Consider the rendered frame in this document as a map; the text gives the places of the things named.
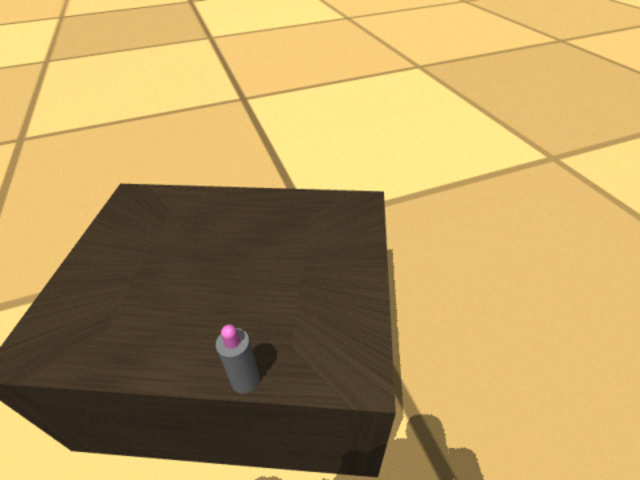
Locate bottle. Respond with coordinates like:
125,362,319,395
216,324,260,394

